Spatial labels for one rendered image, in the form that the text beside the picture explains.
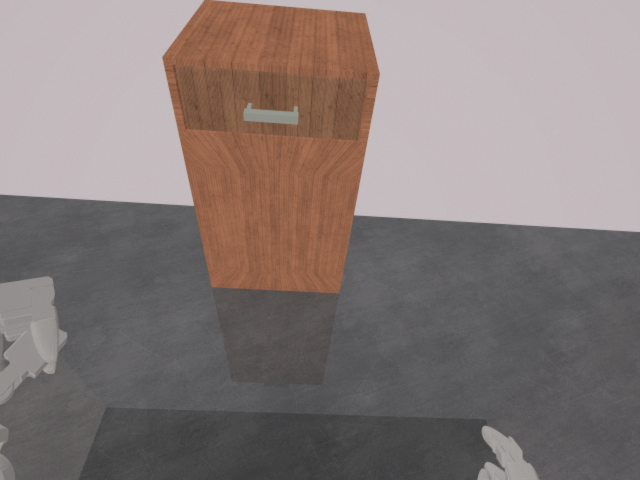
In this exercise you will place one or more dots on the handle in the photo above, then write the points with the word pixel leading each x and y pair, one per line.
pixel 271 116

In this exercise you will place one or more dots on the drawer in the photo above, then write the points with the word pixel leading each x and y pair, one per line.
pixel 214 99

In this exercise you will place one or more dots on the cabinet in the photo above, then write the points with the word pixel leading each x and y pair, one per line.
pixel 274 212

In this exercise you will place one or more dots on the robot right hand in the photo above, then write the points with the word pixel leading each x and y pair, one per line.
pixel 509 455

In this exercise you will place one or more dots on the robot left hand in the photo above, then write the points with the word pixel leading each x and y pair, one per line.
pixel 28 317

